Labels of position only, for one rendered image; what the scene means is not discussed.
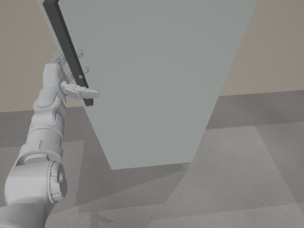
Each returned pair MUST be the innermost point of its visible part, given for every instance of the fridge door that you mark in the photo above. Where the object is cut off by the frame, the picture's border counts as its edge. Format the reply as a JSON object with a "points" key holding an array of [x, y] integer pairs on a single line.
{"points": [[159, 66]]}

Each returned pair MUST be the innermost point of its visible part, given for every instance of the robot left forearm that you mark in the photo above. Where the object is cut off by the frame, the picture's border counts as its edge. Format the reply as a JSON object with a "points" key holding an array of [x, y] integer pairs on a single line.
{"points": [[46, 131]]}

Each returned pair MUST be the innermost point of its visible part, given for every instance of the handle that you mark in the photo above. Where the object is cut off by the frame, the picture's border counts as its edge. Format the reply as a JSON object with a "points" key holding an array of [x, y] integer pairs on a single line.
{"points": [[59, 26]]}

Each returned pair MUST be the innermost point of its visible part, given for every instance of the left robot upper arm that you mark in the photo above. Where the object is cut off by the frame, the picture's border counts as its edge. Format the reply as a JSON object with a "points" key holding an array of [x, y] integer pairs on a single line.
{"points": [[32, 191]]}

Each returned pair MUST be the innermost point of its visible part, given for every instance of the robot left hand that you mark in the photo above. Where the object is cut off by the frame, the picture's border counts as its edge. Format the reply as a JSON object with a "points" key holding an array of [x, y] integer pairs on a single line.
{"points": [[55, 76]]}

